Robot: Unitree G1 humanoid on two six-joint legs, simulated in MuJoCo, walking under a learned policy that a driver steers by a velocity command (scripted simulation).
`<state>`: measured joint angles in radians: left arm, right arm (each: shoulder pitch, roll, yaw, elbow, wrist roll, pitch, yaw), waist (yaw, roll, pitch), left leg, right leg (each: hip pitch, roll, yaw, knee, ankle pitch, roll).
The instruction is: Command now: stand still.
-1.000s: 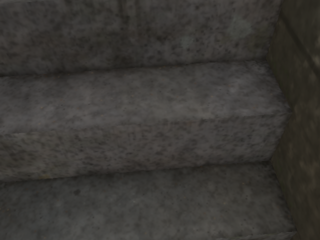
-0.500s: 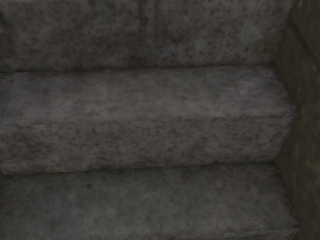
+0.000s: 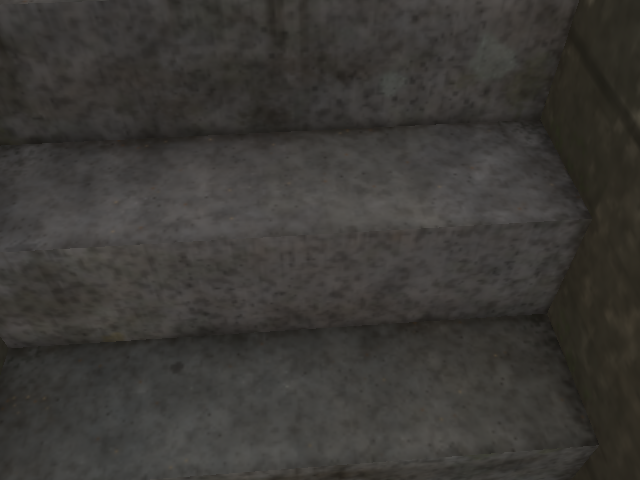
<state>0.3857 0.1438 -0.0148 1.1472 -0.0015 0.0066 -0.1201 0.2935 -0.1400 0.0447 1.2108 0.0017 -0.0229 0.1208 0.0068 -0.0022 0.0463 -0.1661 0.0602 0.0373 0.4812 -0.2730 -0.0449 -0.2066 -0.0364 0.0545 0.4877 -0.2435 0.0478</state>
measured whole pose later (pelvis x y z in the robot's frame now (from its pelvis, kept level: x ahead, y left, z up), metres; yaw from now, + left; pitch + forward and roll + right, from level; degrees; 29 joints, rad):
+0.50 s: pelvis -0.01 +0.00 +0.00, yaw +0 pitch -2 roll +0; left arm 0.42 0.13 -0.02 1.17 0.00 0.00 -0.13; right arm 0.32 -0.13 0.06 1.22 0.00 -0.02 0.12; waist 0.02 0.00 0.05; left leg -0.19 0.06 0.04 0.49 -0.26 -0.05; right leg -0.24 -0.03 0.05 0.50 -0.23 0.04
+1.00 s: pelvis +0.05 +0.01 +0.00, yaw +0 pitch +1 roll +0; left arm 0.39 0.19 0.04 1.00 0.03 -0.04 -0.04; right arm 0.42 -0.19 -0.01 1.14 0.01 -0.03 0.08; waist -0.01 0.00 -0.06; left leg -0.14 0.04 0.02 0.44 -0.33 0.02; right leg -0.22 -0.04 -0.05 0.52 -0.25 -0.10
